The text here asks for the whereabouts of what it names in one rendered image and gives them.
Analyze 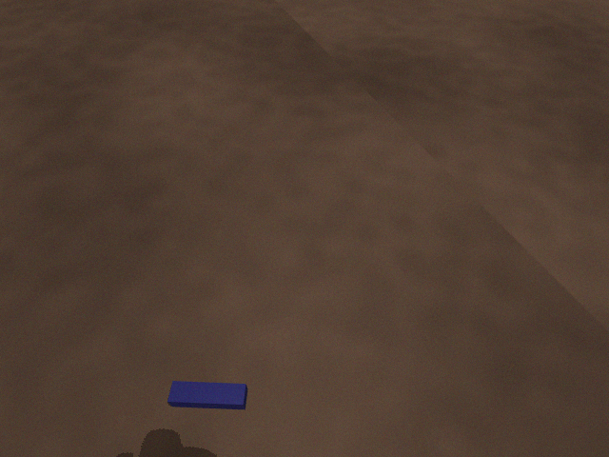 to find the carton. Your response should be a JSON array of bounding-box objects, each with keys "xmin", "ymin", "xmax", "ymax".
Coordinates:
[{"xmin": 167, "ymin": 381, "xmax": 247, "ymax": 409}]

